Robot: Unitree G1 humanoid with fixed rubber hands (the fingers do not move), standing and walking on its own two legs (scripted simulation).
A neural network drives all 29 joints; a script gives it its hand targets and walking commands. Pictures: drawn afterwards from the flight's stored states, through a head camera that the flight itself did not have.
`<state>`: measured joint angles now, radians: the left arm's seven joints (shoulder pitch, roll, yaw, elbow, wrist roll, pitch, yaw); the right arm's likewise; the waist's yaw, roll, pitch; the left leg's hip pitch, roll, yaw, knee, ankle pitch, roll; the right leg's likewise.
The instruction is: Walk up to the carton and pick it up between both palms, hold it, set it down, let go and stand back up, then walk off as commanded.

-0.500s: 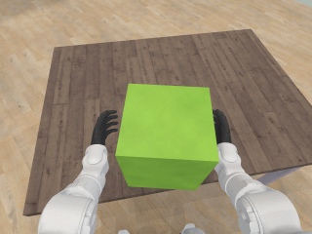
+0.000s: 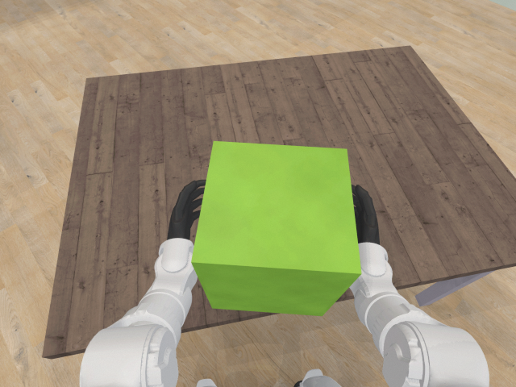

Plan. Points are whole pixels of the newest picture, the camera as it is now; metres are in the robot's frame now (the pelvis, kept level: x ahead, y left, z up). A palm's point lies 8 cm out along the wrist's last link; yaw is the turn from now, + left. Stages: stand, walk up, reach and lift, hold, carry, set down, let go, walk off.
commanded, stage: reach and lift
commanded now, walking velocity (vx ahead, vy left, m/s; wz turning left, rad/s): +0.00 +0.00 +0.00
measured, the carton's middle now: (272, 236) +0.38 -0.04 -0.04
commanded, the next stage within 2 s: none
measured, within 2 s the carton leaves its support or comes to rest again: leaves its support in 1.32 s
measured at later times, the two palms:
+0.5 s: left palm (182, 234) +0.39 +0.11 -0.01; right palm (366, 239) +0.35 -0.19 -0.01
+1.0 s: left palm (183, 235) +0.39 +0.11 -0.01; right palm (367, 238) +0.35 -0.19 -0.01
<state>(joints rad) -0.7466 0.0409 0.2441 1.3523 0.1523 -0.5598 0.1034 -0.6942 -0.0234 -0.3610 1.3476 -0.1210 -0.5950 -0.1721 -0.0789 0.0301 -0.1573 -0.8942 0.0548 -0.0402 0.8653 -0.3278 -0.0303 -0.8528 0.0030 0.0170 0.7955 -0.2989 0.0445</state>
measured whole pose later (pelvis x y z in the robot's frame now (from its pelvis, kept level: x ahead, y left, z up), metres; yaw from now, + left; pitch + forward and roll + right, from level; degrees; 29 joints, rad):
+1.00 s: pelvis +0.03 -0.01 +0.03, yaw +1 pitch +20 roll -2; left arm -0.62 0.02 0.20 1.39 0.13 -0.72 0.12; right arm -0.51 0.02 -0.34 1.22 -0.23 -0.63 -0.20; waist -0.10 0.05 -0.15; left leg -0.75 0.05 -0.07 0.68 -0.28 -0.04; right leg -0.69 0.00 -0.01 0.59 -0.25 0.03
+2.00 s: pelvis +0.04 +0.00 +0.04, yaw +2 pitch +9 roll -1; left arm -0.48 0.04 0.03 1.02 -0.02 -0.33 0.14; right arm -0.42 -0.03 -0.03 0.84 0.06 -0.19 -0.22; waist -0.10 0.03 -0.16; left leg -0.45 0.02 -0.08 0.52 -0.24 -0.03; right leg -0.40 -0.02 0.00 0.45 -0.21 0.04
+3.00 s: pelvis +0.04 -0.01 +0.06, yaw +2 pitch -3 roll -1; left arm -0.34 -0.07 0.16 0.04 0.20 0.44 0.06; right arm -0.44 -0.08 0.03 0.39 0.19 0.23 -0.22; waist -0.08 -0.06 0.05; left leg -0.11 0.03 -0.08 0.37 -0.21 -0.04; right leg -0.05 -0.01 0.01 0.28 -0.17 0.04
